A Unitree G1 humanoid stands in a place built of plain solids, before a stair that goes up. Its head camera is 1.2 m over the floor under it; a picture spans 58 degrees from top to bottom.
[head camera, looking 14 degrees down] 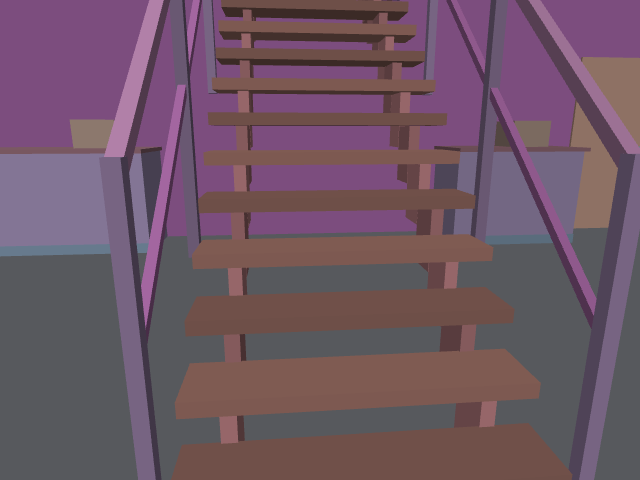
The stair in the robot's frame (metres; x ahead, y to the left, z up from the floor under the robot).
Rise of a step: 0.18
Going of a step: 0.20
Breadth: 1.22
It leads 5 degrees to the left of straight ahead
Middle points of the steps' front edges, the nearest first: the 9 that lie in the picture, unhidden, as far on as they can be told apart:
1.26 -0.15 0.37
1.46 -0.13 0.56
1.67 -0.11 0.74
1.87 -0.09 0.93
2.07 -0.07 1.11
2.28 -0.05 1.30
2.48 -0.03 1.48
2.69 -0.02 1.67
2.89 0.00 1.85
